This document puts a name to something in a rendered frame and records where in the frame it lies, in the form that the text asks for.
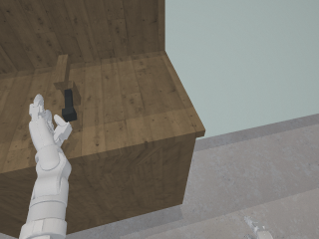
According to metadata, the robot left hand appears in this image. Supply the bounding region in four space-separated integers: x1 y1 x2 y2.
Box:
29 94 72 151

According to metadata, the robot left forearm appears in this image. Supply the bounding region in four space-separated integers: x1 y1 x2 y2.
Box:
19 144 72 239

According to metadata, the counter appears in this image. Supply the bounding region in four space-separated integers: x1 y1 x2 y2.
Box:
0 0 206 239

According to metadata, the robot right hand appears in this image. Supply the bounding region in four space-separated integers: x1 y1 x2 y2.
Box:
243 215 273 239

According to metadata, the tap lever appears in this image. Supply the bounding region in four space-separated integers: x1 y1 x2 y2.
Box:
62 89 78 122

